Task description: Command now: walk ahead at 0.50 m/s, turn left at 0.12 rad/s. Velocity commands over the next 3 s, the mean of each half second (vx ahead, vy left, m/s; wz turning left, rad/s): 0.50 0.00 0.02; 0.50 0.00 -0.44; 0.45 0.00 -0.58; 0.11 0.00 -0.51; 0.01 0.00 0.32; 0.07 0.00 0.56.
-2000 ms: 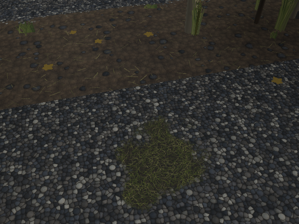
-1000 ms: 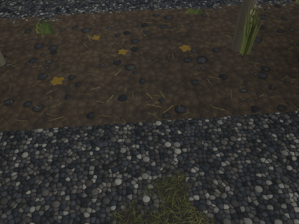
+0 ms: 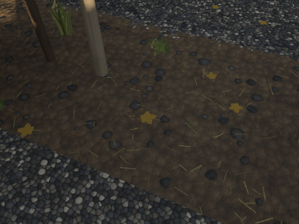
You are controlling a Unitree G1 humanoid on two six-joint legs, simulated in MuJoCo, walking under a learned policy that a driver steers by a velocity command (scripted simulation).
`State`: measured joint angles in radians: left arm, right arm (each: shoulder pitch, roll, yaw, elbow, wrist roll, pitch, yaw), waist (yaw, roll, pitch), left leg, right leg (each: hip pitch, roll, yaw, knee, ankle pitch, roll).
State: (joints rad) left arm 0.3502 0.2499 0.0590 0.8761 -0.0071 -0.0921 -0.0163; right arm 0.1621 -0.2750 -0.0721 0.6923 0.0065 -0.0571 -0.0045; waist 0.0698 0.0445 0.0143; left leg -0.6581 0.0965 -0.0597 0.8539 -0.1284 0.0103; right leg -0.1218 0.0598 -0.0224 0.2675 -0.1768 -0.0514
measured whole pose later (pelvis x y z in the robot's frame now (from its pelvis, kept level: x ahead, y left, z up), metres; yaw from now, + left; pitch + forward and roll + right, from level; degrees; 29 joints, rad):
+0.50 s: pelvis +0.27 +0.06 +0.00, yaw -1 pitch +1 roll +1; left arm 0.16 0.31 0.06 0.81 -0.02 -0.06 -0.01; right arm 0.32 -0.26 -0.07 0.81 -0.01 -0.09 0.02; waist -0.04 -0.05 0.01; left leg -0.13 -0.06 0.06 0.26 -0.16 0.06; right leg -0.67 -0.12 0.05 0.95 -0.15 0.01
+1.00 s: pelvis +0.54 -0.03 +0.00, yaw -17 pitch +2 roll +0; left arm 0.30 0.28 0.06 0.74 -0.01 -0.05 -0.02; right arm 0.14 -0.30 -0.05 0.73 -0.01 -0.10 0.00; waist 0.03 0.02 0.04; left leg -0.61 0.09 -0.07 1.01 -0.29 -0.04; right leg -0.25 0.11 0.06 0.37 -0.16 -0.09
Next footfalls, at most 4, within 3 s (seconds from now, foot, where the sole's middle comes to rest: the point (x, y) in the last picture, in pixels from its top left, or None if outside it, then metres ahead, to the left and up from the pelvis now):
0.24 left None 0.29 0.15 -0.79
0.78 right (194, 205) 0.58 -0.11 -0.79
1.26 left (171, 145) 0.89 0.01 -0.79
1.72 right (230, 146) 0.90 -0.30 -0.79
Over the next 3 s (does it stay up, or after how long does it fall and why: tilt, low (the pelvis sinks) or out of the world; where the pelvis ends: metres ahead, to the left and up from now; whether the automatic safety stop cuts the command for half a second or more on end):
stays up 0.98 -0.14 0.00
